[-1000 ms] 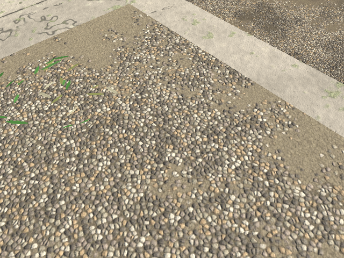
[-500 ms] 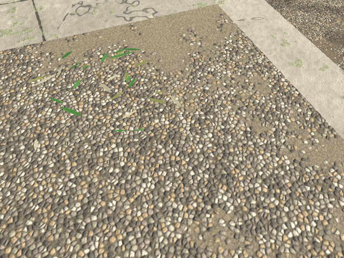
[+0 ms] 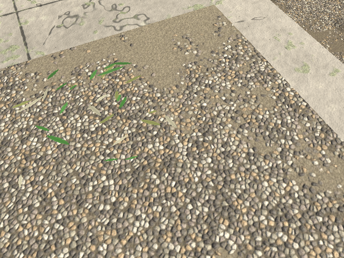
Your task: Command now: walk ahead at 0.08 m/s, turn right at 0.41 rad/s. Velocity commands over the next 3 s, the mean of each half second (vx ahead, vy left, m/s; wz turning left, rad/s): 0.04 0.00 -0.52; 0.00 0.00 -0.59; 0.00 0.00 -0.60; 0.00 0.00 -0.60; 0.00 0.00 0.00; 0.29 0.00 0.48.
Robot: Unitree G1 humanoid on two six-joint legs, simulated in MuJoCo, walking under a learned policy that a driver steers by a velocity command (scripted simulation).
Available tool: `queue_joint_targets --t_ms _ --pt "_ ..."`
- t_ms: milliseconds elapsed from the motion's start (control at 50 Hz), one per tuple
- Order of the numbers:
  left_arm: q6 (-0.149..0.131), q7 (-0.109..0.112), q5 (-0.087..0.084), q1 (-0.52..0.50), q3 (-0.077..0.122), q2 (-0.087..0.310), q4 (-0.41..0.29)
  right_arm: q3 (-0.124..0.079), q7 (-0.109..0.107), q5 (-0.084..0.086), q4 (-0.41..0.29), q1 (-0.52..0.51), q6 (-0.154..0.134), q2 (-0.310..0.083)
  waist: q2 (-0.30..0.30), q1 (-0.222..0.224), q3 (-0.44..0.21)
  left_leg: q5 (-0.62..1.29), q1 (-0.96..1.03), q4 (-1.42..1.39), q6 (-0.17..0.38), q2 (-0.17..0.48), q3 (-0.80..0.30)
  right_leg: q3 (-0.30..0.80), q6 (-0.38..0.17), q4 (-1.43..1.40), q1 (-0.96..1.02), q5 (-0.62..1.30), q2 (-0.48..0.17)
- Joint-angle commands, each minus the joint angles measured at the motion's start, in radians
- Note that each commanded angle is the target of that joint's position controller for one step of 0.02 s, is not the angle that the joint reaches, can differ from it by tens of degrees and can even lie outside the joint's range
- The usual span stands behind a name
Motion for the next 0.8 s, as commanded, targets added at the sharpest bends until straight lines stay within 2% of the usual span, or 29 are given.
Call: queue_joint_targets --t_ms 20,100,200,260,300,320,340,360,380,400,420,440,480,520,560,640,720,760,780,800 --pt "0.006 0.005 0.007 0.011 0.048 0.163 -0.059 -0.019 -0.009 0.001 -0.021 0.121 0.024 -0.079 -0.108 -0.032 -0.174 0.016 0.038 -0.066 -0.021 0.006 0.011 0.283 -0.132 -0.137 0.066 0.113 -0.237" --pt "0.032 0.010 0.011 0.030 0.062 0.173 -0.066 -0.021 -0.018 0.007 -0.050 0.028 0.034 -0.089 -0.143 0.008 -0.146 0.039 -0.002 -0.173 -0.027 0.008 -0.004 0.385 -0.108 -0.184 0.063 -0.260 -0.224" --pt "0.051 0.010 0.019 0.029 0.076 0.181 -0.073 -0.015 -0.028 0.024 -0.071 -0.008 0.018 -0.083 -0.150 0.027 -0.137 0.011 0.049 -0.309 -0.010 -0.023 -0.015 0.465 -0.092 -0.163 0.079 -0.272 -0.217" --pt "0.061 0.004 0.019 0.003 0.080 0.179 -0.078 -0.011 -0.036 0.038 -0.070 0.042 0.001 -0.084 -0.166 0.007 -0.139 -0.010 0.160 -0.468 0.023 -0.056 -0.017 0.513 -0.073 -0.144 0.066 -0.193 -0.207" --pt "0.065 0.004 0.004 -0.034 0.079 0.172 -0.087 -0.014 -0.046 0.037 -0.054 0.131 -0.014 -0.092 -0.152 -0.047 -0.136 0.092 0.324 -0.724 0.052 -0.055 -0.015 0.499 -0.010 -0.110 -0.004 -0.242 -0.158" --pt "0.062 0.007 -0.007 -0.015 0.068 0.132 -0.096 -0.030 -0.055 0.025 -0.059 0.129 -0.020 -0.157 -0.051 -0.030 -0.130 0.047 0.398 -0.861 0.083 0.074 -0.140 0.428 0.051 -0.019 -0.084 -0.387 -0.082" --pt "0.054 0.010 -0.024 0.002 0.059 0.082 -0.122 -0.053 -0.057 0.009 -0.097 0.068 -0.015 -0.264 0.182 -0.002 -0.136 -0.023 0.418 -0.950 0.189 0.347 -0.449 0.192 0.105 0.248 -0.219 -0.465 0.080" --pt "0.048 0.017 0.020 0.003 0.079 0.170 -0.099 -0.050 -0.050 -0.005 -0.113 -0.014 -0.009 -0.246 0.114 0.009 -0.082 0.165 0.274 -0.925 0.258 0.418 -0.447 0.098 0.117 0.480 -0.239 -0.483 0.051" --pt "0.048 0.013 0.027 0.006 0.088 0.189 -0.089 -0.031 -0.045 0.001 -0.123 -0.023 -0.010 -0.170 0.055 0.028 -0.093 0.335 0.231 -0.880 0.262 0.374 -0.358 0.102 0.120 0.599 -0.174 -0.447 0.011" --pt "0.054 0.008 0.027 0.036 0.087 0.174 -0.073 -0.019 -0.040 0.008 -0.126 -0.056 -0.012 -0.126 0.039 0.055 -0.086 0.436 0.225 -0.848 0.230 0.303 -0.242 0.093 0.122 0.674 -0.163 -0.397 0.004" --pt "0.064 0.003 0.029 0.059 0.086 0.165 -0.062 -0.016 -0.039 0.013 -0.135 -0.071 -0.014 -0.118 0.071 0.063 -0.097 0.492 0.262 -0.826 0.204 0.251 -0.163 0.080 0.128 0.738 -0.178 -0.360 0.001" --pt "0.073 -0.005 0.026 0.071 0.083 0.159 -0.055 -0.015 -0.040 0.011 -0.143 -0.065 -0.013 -0.116 0.109 0.053 -0.103 0.572 0.298 -0.805 0.198 0.228 -0.112 0.059 0.139 0.783 -0.202 -0.355 -0.001" --pt "0.083 -0.017 0.016 0.024 0.075 0.151 -0.071 -0.019 -0.036 0.007 -0.134 -0.002 -0.010 -0.123 0.113 0.013 -0.107 0.676 0.380 -0.774 0.204 0.223 -0.069 0.036 0.161 0.762 -0.243 -0.351 -0.017" --pt "0.087 -0.024 0.011 -0.032 0.065 0.138 -0.094 -0.029 -0.035 0.009 -0.116 0.065 -0.009 -0.141 0.118 -0.026 -0.112 0.724 0.471 -0.754 0.217 0.246 -0.066 0.026 0.176 0.692 -0.275 -0.358 -0.034" --pt "0.092 -0.030 0.008 -0.061 0.059 0.130 -0.109 -0.039 -0.032 0.008 -0.106 0.097 -0.009 -0.159 0.133 -0.046 -0.120 0.733 0.512 -0.742 0.226 0.270 -0.061 0.013 0.179 0.621 -0.263 -0.376 -0.047" --pt "0.096 -0.037 0.000 -0.095 0.044 0.111 -0.137 -0.051 -0.016 0.003 -0.108 0.080 -0.010 -0.179 0.152 -0.050 -0.126 0.708 0.454 -0.726 0.224 0.292 -0.008 -0.040 0.154 0.458 -0.130 -0.401 -0.073" --pt "0.091 -0.035 -0.009 -0.093 0.040 0.115 -0.159 -0.064 -0.002 0.004 -0.103 0.065 -0.005 -0.202 0.177 -0.044 -0.142 0.701 0.407 -0.677 0.206 0.311 0.025 -0.092 0.112 0.296 -0.001 -0.396 -0.067" --pt "0.079 -0.031 -0.002 -0.052 0.039 0.108 -0.153 -0.069 0.000 0.017 -0.101 0.044 0.002 -0.208 0.148 -0.004 -0.150 0.615 0.355 -0.593 0.158 0.301 0.067 -0.107 0.083 0.098 0.113 -0.268 -0.054" --pt "0.066 -0.021 0.010 -0.025 0.042 0.126 -0.146 -0.069 0.001 0.019 -0.091 0.067 0.005 -0.201 0.075 0.017 -0.160 0.483 0.276 -0.501 0.100 0.279 0.109 -0.056 0.068 -0.043 0.216 -0.140 -0.063" --pt "0.049 -0.009 0.027 0.003 0.063 0.226 -0.150 -0.057 0.005 0.009 -0.107 0.104 0.012 -0.147 -0.174 0.011 -0.168 0.121 0.060 -0.252 0.027 0.188 0.195 0.254 0.023 -0.141 0.358 -0.024 -0.281"
Next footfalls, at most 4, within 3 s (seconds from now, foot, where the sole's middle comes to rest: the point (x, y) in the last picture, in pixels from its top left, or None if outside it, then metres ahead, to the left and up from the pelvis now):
0.32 left None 0.09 0.13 -0.77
0.80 right None -0.01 -0.06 -0.77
1.32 left None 0.13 0.06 -0.77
1.80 right None -0.06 -0.04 -0.77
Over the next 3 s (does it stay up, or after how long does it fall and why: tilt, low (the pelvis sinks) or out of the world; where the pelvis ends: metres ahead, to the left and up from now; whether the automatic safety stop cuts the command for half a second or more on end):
stays up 0.06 -0.08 0.00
